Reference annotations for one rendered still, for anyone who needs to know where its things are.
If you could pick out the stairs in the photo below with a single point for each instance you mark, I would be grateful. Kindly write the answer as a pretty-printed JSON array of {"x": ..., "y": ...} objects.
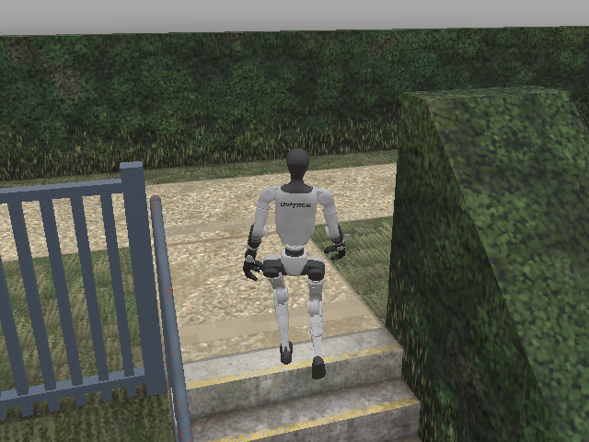
[{"x": 362, "y": 399}]

